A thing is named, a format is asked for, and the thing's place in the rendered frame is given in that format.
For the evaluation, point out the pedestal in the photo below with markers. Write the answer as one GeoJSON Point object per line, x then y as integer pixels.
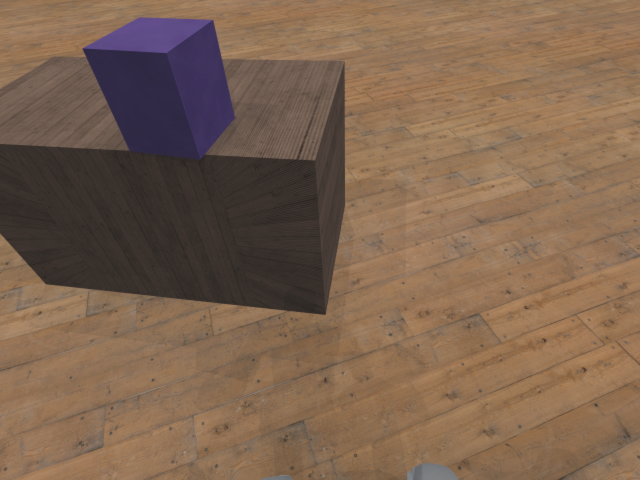
{"type": "Point", "coordinates": [256, 222]}

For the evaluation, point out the carton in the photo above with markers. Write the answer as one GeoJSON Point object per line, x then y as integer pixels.
{"type": "Point", "coordinates": [164, 81]}

